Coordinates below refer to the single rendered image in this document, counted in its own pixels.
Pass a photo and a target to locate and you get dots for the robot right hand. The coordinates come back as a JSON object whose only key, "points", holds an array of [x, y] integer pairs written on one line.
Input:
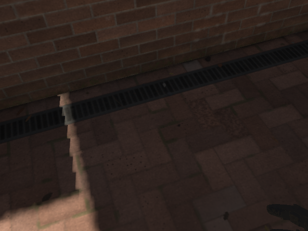
{"points": [[293, 213]]}

